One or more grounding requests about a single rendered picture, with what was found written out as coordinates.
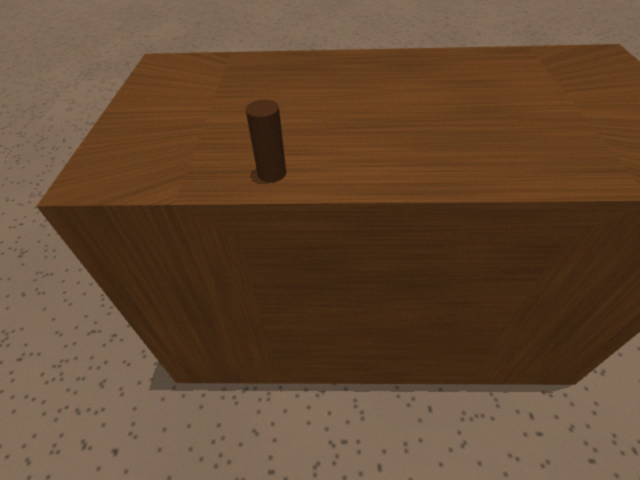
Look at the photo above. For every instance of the can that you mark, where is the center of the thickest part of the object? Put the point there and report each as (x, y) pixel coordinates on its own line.
(266, 135)

